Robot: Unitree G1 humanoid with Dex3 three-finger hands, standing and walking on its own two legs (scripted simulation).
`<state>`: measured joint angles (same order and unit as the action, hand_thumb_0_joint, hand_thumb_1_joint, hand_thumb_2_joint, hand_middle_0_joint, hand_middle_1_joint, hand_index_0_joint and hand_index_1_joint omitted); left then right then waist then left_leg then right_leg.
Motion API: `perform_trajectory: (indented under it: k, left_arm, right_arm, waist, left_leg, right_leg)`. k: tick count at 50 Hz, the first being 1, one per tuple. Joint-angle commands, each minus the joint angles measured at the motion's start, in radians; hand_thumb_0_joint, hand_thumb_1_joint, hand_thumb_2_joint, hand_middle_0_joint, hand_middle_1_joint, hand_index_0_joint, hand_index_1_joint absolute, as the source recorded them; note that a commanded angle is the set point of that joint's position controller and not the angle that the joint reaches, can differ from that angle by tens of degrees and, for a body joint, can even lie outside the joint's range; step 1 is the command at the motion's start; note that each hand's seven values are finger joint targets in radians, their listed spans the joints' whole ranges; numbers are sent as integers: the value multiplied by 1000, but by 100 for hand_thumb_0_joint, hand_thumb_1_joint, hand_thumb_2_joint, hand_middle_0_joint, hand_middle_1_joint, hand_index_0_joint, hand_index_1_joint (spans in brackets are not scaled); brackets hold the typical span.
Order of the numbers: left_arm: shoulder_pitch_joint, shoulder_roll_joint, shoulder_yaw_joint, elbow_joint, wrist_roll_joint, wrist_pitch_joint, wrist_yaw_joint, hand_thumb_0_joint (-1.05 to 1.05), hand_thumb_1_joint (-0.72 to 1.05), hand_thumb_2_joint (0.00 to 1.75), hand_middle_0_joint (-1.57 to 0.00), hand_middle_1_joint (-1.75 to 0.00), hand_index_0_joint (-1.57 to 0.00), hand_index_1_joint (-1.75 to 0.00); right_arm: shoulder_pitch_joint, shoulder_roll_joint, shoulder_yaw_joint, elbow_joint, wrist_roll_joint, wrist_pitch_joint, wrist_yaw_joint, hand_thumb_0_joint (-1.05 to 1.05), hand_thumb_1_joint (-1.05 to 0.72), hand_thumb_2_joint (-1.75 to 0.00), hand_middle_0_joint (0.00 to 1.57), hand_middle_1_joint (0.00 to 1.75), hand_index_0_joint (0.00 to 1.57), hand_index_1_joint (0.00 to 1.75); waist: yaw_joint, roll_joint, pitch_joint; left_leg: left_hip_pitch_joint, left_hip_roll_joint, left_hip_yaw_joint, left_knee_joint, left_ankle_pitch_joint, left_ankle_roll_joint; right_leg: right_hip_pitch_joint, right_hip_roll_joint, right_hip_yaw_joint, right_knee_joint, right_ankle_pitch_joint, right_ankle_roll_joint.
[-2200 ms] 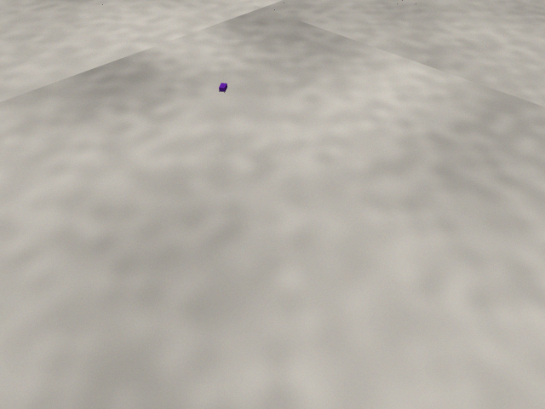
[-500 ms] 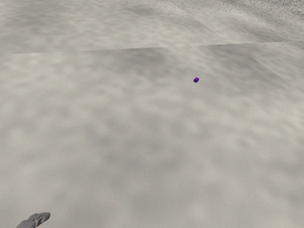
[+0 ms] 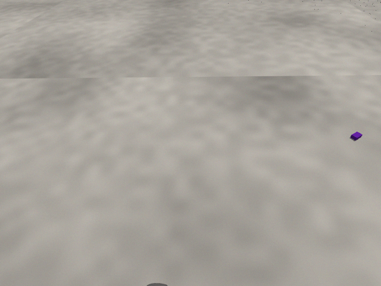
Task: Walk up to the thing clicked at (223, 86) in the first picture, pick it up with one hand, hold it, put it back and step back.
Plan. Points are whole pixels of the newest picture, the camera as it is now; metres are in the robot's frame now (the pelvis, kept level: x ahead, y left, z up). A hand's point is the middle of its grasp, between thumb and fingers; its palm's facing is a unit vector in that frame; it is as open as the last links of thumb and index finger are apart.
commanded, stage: walk up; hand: left
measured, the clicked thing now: (356, 136) +1.47 -1.03 -0.77
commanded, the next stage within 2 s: none
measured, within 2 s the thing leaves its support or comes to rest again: neither
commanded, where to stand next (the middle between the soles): +1.34 -1.51 m, yaw +43 degrees
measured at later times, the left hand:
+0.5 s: hand (182, 215) +0.37 +0.08 -0.15, palm faces +0.12 -0.95 -0.30, open 7.4 cm
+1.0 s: hand (257, 220) +0.40 -0.14 -0.19, palm faces +0.40 -0.85 -0.35, open 7.4 cm
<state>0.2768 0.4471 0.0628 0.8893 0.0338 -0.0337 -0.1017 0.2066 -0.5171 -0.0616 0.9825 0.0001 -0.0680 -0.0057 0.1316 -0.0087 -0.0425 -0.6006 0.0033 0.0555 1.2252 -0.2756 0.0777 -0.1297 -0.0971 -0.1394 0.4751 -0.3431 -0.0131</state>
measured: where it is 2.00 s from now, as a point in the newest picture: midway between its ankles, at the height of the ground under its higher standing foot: (347, 204)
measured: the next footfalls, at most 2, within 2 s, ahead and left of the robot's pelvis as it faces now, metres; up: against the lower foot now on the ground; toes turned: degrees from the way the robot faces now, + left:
left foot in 0.18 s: +0.26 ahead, +0.02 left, +0.00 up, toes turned +13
right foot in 0.56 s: +0.49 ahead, -0.40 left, +0.00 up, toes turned +12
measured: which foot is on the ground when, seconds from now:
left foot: up 0.00-0.16, down 0.18-0.56, up 0.58-0.94, down 0.96-1.00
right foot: down 0.00-0.22, up 0.24-0.54, down 0.56-0.98, up 1.00-1.00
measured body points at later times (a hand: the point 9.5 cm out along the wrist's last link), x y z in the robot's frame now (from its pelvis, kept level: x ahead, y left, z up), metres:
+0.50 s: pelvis +0.27 -0.21 -0.03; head +0.28 -0.18 +0.42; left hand +0.36 +0.13 -0.13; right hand +0.34 -0.55 -0.12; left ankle +0.22 +0.00 -0.74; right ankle +0.44 -0.39 -0.72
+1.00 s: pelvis +0.50 -0.41 -0.04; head +0.50 -0.37 +0.41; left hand +0.38 -0.10 -0.16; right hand +0.71 -0.67 -0.12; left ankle +0.52 -0.30 -0.75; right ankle +0.45 -0.42 -0.73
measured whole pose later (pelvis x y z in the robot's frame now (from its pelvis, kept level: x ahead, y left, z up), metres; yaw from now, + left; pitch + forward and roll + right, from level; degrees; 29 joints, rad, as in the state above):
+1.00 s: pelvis +0.50 -0.41 -0.04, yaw +25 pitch -1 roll +2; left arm 0.34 0.46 0.10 0.76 0.07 0.07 -0.09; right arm 0.32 -0.41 -0.02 0.87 0.01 -0.08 -0.08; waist 0.10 -0.11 0.06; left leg -0.42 -0.03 0.12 0.69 -0.30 0.07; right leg -0.27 0.06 -0.23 0.79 -0.49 -0.09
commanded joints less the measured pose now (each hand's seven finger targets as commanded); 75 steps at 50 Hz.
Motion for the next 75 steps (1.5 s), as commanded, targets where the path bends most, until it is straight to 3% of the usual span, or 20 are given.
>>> perform_trajectory:
  k: [1, 9, 11, 12, 15, 20, 27, 29, 31, 36, 43, 47, 49, 51, 57, 62, 66, 67, 69, 75]
  left_arm:
    - [-79, 218, 56, -66, 0, -17, 19, 0, 90, 90, -20, -30, -20, -30]
    - [-16, 233, 61, -157, -10, 20, 37, 0, 90, 90, -20, -30, -20, -30]
    - [72, 144, 39, -192, -3, 25, 47, 0, 90, 90, -20, -30, -20, -30]
    - [19, 311, 71, -196, -15, 44, 48, 0, 90, 90, -20, -30, -20, -30]
    - [-177, 300, 67, -208, -7, 20, 22, 0, 90, 90, -20, -30, -20, -30]
    - [-70, 199, 65, -202, -7, 69, -42, 0, 90, 90, -20, -30, -20, -30]
    - [75, 209, 116, -166, 1, 76, -37, 0, 90, 90, -20, -30, -20, -30]
    - [250, 351, 162, -128, 36, 51, -9, 0, 90, 90, -20, -30, -20, -30]
    - [-49, 429, 161, -221, -2, 37, 27, 0, 90, 90, -20, -30, -20, -30]
    - [-122, 214, 96, -196, 5, 30, 29, 0, 90, 90, -20, -30, -20, -30]
    - [-60, 165, 79, -246, 21, 47, 15, 0, 90, 90, -20, -30, -20, -30]
    - [-104, 170, 64, -306, 29, 57, 12, 0, 90, 90, -20, -30, -20, -30]
    - [-27, 107, 61, -330, 34, 53, 23, 0, 90, 90, -20, -30, -20, -30]
    - [-40, 283, 101, -336, 38, 76, 24, 0, 90, 90, -20, -30, -20, -30]
    - [-5, 213, 112, -287, 13, 99, -17, 0, 90, 90, -20, -30, -20, -30]
    - [-19, 171, 107, -279, -2, 107, -40, 0, 90, 90, -20, -30, -20, -30]
    - [281, 238, 151, -150, 20, 102, -4, 0, 90, 90, -20, -30, -20, -30]
    - [336, 311, 161, -150, 43, 93, 8, 0, 90, 90, -20, -30, -20, -30]
    - [-9, 434, 174, -267, 7, 69, 38, 0, 90, 90, -20, -30, -20, -30]
    - [-85, 217, 100, -244, 19, 67, 40, 0, 90, 90, -20, -30, -20, -30]
  right_arm:
    - [-19, -157, -43, -102, 10, 5, 5, 0, -90, -90, 20, 30, 20, 30]
    - [337, -188, -81, -93, 4, 14, -59, 0, -90, -90, 20, 30, 20, 30]
    - [429, -308, -130, -123, -12, 6, -95, 0, -90, -90, 20, 30, 20, 30]
    - [324, -328, -133, -157, 46, -4, -114, 0, -90, -90, 20, 30, 20, 30]
    - [192, -220, -71, -160, 40, -48, -127, 0, -90, -90, 20, 30, 20, 30]
    - [-10, -278, -60, -167, 7, -84, -68, 0, -90, -90, 20, 30, 20, 30]
    - [-35, -270, -72, -151, -33, -56, -69, 0, -90, -90, 20, 30, 20, 30]
    - [78, -83, -14, -146, -24, -38, -75, 0, -90, -90, 20, 30, 20, 30]
    - [177, -148, -35, -107, -24, -24, -110, 0, -90, -90, 20, 30, 20, 30]
    - [238, -165, -40, -14, 11, -22, -81, 0, -90, -90, 20, 30, 20, 30]
    - [178, -140, -23, -93, 13, -17, -73, 0, -90, -90, 20, 30, 20, 30]
    - [423, -163, -49, -66, 21, -12, -97, 0, -90, -90, 20, 30, 20, 30]
    - [496, -280, -92, -102, -4, -6, -126, 0, -90, -90, 20, 30, 20, 30]
    - [355, -334, -103, -176, 45, -17, -155, 0, -90, -90, 20, 30, 20, 30]
    - [121, -260, -54, -186, 0, -51, -125, 0, -90, -90, 20, 30, 20, 30]
    - [89, -343, -84, -161, -43, -55, -95, 0, -90, -90, 20, 30, 20, 30]
    - [8, -225, -56, -160, -52, -19, -103, 0, -90, -90, 20, 30, 20, 30]
    - [38, -115, -21, -161, -38, -9, -108, 0, -90, -90, 20, 30, 20, 30]
    - [106, -149, -49, -152, -30, -9, -134, 0, -90, -90, 20, 30, 20, 30]
    - [246, -170, -33, -20, 7, -19, -109, 0, -90, -90, 20, 30, 20, 30]
  waist:
    - [-69, -205, 128]
    - [-213, -40, -52]
    - [-244, 133, -163]
    - [-249, 50, -180]
    - [-187, -264, 9]
    - [-29, 107, 156]
    - [41, 173, -38]
    - [129, -337, -86]
    - [-51, -358, -65]
    - [-112, -227, 48]
    - [-77, -120, 84]
    - [-203, -36, 21]
    - [-250, 258, -72]
    - [-222, 81, -45]
    - [-91, 41, 100]
    - [-111, 266, 77]
    - [70, -26, -55]
    - [124, -301, -4]
    - [-61, -396, 46]
    - [-119, -265, 87]
  left_leg:
    - [-9, 14, 34, -244, 137, 3]
    - [756, -67, 102, -670, 188, 60]
    - [1078, 482, -750, -696, 52, 341]
    - [1075, 613, -1046, -883, -210, 432]
    - [549, 399, -528, -844, 253, 262]
    - [3, 120, -118, -954, -167, 127]
    - [-15, 153, -142, -656, -118, 86]
    - [-323, -59, 20, 4, -326, -5]
    - [-314, 52, -56, 173, -255, -28]
    - [-58, 51, -81, -86, -49, -13]
    - [127, 27, 33, -457, 86, -16]
    - [605, 35, -14, -608, 140, 52]
    - [884, 401, -624, -785, -21, 239]
    - [717, 648, -930, -926, -97, 374]
    - [155, 260, -234, -816, -28, 162]
    - [57, 190, -143, -847, -227, 114]
    - [-134, 77, 11, -335, -250, 45]
    - [-314, -54, 33, -27, -396, 1]
    - [-299, 34, -90, 130, -303, -25]
    - [-32, 20, -28, -183, -181, -15]
  right_leg:
    - [-7, -41, -36, -203, 558, 64]
    - [-268, -46, -10, 428, 836, 65]
    - [-794, 102, 115, 1126, -321, 154]
    - [-888, 72, 352, 1266, -205, 138]
    - [-638, -49, 343, 1076, -17, 83]
    - [-298, -50, 205, 507, 58, 19]
    - [57, 3, 83, 202, 101, -7]
    - [262, -174, 418, -75, -128, -32]
    - [133, -365, 842, -311, -291, -136]
    - [-102, -92, 223, -130, 57, -130]
    - [-94, -138, 197, -163, 230, -126]
    - [-385, -83, 96, 129, 419, -40]
    - [-744, 121, 74, 666, -230, 84]
    - [-785, 46, 332, 1012, -222, 122]
    - [-472, -25, 280, 761, 12, 51]
    - [-270, -25, 157, 384, 26, 25]
    - [122, 79, 42, 139, 31, 32]
    - [77, -49, 293, -20, -130, -10]
    - [-93, -305, 853, -316, -242, -208]
    - [-164, -91, 342, -87, 26, -257]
